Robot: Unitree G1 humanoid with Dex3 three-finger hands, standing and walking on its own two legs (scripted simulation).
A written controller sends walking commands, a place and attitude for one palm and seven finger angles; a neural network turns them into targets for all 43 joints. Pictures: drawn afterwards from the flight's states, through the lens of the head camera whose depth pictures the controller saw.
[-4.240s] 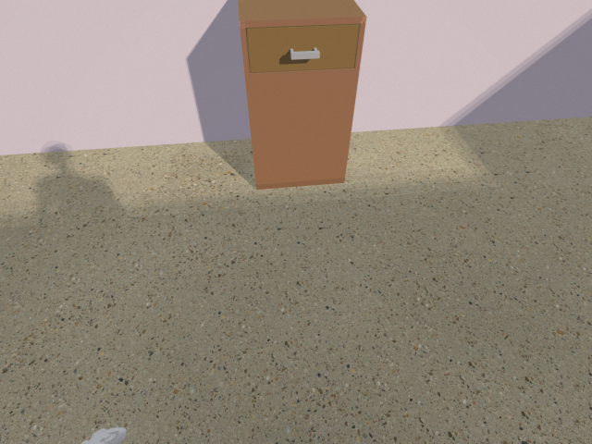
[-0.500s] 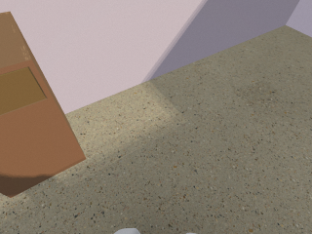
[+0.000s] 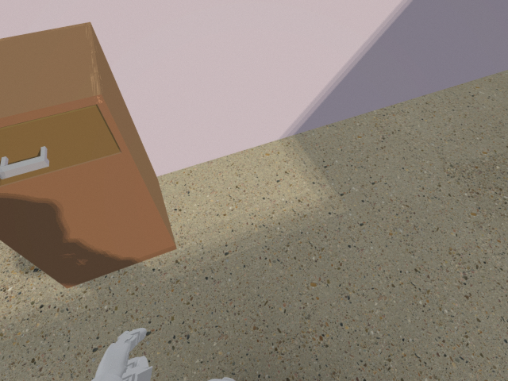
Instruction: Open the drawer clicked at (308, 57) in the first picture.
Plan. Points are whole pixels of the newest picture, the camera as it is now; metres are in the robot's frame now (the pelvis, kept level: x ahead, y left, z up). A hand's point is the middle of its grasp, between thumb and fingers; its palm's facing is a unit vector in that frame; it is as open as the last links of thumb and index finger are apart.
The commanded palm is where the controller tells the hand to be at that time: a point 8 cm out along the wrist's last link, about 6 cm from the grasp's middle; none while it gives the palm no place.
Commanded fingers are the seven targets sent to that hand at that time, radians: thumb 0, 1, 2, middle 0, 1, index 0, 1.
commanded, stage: turn to face it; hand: left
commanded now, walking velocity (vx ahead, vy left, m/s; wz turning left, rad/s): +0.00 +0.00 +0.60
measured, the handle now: (23, 161) +0.61 +0.59 -0.07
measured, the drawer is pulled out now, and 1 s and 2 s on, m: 0.00 0.00 0.00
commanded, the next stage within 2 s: take the last steps up to it in 0.54 s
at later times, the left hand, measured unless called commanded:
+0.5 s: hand out of the picture -0.11 +0.22 -0.18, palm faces +0.37 -0.89 -0.25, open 7.3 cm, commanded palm none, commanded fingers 0.00 0.90 0.90 -0.20 -0.30 -0.20 -0.30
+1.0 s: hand out of the picture -0.05 +0.23 -0.15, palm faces +0.39 -0.89 -0.21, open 7.3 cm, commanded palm none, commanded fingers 0.00 0.90 0.90 -0.20 -0.30 -0.20 -0.30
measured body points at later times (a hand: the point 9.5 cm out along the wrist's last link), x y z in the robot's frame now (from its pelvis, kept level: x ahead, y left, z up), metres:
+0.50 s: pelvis -0.04 +0.02 -0.01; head -0.01 +0.05 +0.44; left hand -0.13 +0.27 -0.16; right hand +0.18 -0.18 -0.12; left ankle -0.07 +0.11 -0.73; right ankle +0.00 -0.12 -0.72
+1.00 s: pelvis -0.05 +0.02 +0.01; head -0.05 +0.01 +0.46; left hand -0.07 +0.27 -0.13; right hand +0.02 -0.21 -0.15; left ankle -0.07 +0.11 -0.73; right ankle -0.01 -0.08 -0.72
